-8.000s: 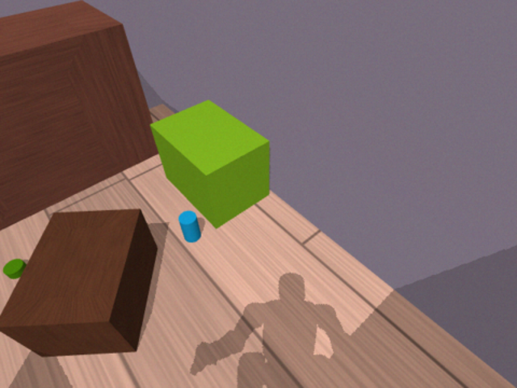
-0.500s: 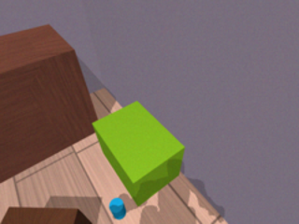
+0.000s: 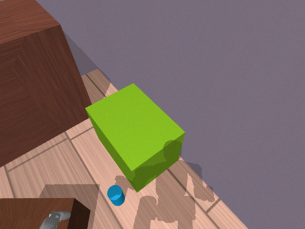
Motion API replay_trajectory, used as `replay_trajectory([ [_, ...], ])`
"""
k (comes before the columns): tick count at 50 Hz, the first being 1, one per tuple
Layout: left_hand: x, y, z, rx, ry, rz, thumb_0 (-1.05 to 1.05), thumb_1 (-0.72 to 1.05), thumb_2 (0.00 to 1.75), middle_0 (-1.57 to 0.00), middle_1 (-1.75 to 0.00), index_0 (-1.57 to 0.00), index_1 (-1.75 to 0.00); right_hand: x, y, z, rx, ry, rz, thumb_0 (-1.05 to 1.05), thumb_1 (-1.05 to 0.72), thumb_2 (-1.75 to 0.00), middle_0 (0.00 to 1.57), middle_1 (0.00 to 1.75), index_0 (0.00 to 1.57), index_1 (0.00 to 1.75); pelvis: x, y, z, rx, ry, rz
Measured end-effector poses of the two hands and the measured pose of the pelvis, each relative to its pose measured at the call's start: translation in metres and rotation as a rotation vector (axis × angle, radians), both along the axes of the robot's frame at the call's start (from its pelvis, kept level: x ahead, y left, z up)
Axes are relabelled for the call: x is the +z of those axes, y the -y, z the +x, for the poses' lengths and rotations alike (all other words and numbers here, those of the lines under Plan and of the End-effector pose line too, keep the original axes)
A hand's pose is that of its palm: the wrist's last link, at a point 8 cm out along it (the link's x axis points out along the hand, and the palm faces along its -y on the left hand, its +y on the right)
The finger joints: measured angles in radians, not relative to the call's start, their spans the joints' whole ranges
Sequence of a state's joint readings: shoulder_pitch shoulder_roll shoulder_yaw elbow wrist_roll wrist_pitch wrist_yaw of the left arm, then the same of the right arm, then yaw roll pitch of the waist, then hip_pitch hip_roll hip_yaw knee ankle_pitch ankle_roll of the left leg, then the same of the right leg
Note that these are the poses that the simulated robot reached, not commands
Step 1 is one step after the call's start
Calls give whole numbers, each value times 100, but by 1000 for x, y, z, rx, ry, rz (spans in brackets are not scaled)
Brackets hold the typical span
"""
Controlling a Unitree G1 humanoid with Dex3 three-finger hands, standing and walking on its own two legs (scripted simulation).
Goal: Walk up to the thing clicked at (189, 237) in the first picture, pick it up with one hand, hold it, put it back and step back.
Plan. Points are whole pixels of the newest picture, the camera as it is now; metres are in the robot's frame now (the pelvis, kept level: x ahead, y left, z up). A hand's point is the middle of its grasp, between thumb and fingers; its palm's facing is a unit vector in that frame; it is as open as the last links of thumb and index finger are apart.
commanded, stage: rise first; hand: left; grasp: from above
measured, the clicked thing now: (116, 195) +0.41 +0.24 -0.69
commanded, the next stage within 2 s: none
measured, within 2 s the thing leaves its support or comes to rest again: neither
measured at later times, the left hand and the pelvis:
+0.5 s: hand out of the picture +0.12 +0.26 -0.22, palm faces -0.17 -0.86 -0.48, open 14.0 cm; pelvis -0.01 +0.01 -0.08, yaw +0 degrees
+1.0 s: hand (89, 219) +0.24 +0.29 -0.40, palm faces -0.42 -0.44 -0.79, open 13.9 cm; pelvis -0.06 +0.00 -0.26, yaw -1 degrees
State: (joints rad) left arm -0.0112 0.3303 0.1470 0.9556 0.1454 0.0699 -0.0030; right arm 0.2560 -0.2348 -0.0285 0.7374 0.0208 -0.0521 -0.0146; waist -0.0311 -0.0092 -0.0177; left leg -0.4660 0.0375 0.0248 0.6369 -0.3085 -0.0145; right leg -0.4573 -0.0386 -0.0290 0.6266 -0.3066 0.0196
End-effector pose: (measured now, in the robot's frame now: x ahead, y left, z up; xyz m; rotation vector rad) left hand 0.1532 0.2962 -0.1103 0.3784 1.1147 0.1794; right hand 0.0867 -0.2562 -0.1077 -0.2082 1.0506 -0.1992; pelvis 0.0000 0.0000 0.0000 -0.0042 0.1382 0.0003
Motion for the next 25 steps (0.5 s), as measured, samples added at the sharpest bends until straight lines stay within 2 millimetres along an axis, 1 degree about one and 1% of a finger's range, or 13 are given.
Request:
replay_trajectory([
  [5, -13, -3, -6, -5, -22, 25, 0, -17, 96, -5, -103, -8, -101, -7, -3, 9, 16, 52, -6, 1, -92, -91, 20, 30, 20, 30, -13, -4, 0, -1, -37, -5],
  [8, -22, -5, -10, -20, -19, 33, 0, -30, 96, -6, -106, -7, -104, -12, -3, 18, 31, 86, -20, 1, -91, -90, 20, 30, 20, 30, -24, -6, -1, 1, -62, -9],
  [11, -31, -6, -14, -42, -8, 45, 0, -39, 96, -6, -108, -7, -106, -18, -4, 28, 48, 118, -35, 1, -90, -90, 20, 30, 20, 30, -34, -7, -3, 4, -84, -14],
  [17, -45, -7, -24, -91, -16, 71, 0, -49, 97, -6, -109, -7, -109, -27, -9, 49, 83, 183, -48, 1, -90, -90, 20, 30, 20, 30, -53, -10, -7, 6, -125, -24],
  [25, -62, -7, -31, -131, -24, 113, 0, -51, 95, -6, -111, -8, -110, -46, -22, 68, 126, 253, -34, 1, -90, -90, 20, 30, 20, 30, -76, -9, -11, 9, -184, -32],
])
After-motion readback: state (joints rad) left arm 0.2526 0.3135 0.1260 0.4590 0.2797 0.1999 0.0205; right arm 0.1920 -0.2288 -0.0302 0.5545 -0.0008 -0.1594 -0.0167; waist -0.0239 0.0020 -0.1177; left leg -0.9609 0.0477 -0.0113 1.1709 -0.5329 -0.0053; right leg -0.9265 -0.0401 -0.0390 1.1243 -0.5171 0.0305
